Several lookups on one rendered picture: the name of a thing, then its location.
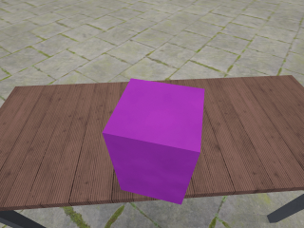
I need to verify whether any carton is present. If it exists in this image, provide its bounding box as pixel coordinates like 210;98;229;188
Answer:
102;78;205;205

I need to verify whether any table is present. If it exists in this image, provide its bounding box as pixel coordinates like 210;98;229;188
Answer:
0;75;304;228

